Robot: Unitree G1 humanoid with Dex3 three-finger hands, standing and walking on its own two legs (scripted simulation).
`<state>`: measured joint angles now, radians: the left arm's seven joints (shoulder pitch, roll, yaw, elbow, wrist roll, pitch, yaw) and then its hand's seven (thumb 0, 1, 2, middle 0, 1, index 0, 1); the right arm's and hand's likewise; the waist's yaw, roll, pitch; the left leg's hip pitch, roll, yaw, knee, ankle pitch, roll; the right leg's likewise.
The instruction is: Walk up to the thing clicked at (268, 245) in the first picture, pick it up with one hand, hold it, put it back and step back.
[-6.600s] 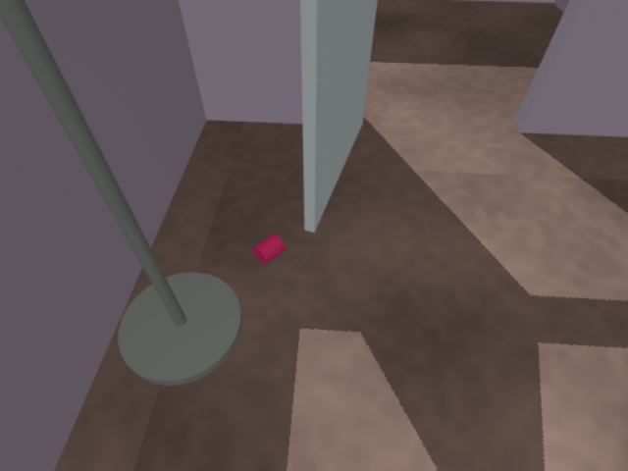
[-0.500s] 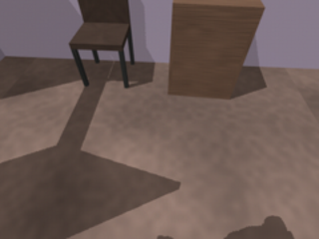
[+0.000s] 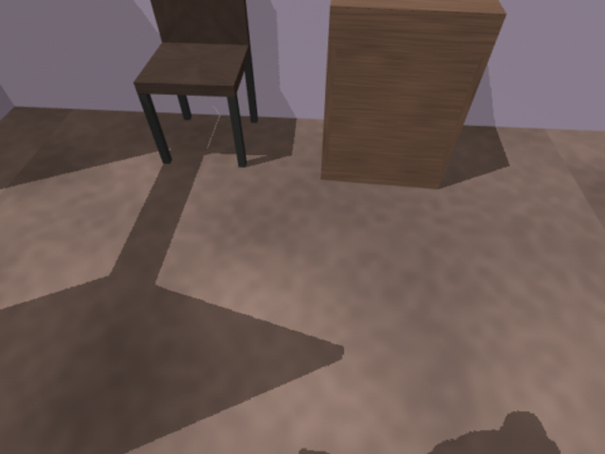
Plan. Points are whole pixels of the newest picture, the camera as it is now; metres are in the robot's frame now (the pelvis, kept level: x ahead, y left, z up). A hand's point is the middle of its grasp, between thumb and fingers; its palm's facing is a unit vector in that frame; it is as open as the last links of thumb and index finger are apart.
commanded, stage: stand
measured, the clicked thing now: out of the picture -0.12 +0.99 -0.74
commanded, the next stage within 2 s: walk up in 0.30 s
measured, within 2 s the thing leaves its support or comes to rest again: neither
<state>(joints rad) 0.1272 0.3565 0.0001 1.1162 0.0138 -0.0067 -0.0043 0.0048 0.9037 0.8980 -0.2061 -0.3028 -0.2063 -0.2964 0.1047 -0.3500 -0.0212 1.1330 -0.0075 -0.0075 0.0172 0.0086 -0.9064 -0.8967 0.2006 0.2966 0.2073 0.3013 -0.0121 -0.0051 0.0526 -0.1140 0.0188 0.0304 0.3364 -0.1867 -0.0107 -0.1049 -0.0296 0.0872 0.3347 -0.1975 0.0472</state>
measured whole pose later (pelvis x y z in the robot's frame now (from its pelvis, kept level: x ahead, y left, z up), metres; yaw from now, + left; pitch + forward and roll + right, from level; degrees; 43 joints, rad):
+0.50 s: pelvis -0.02 +0.00 -0.02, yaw -8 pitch -3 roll +1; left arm 0.19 0.40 0.03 0.99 0.02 0.03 0.00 0.01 0.90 0.90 -0.21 -0.30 -0.21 -0.30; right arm 0.06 -0.37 -0.09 0.96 0.00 0.02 0.03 0.01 -0.91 -0.90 0.20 0.30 0.21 0.30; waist -0.01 -0.01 0.12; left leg -0.20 0.07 0.15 0.55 -0.30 0.00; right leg -0.33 0.01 0.08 0.76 -0.43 0.00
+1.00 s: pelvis +0.00 +0.02 -0.04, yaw -22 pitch -2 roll +0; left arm 0.25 0.41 0.05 0.79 0.02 0.01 0.02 0.01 0.90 0.90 -0.21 -0.30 -0.21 -0.30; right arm 0.17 -0.40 -0.08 0.85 -0.02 0.04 0.01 0.01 -0.91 -0.90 0.20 0.30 0.21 0.30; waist 0.00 -0.01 0.17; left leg -0.32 0.00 -0.03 0.72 -0.37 0.00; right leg -0.39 0.06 0.19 0.74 -0.32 0.03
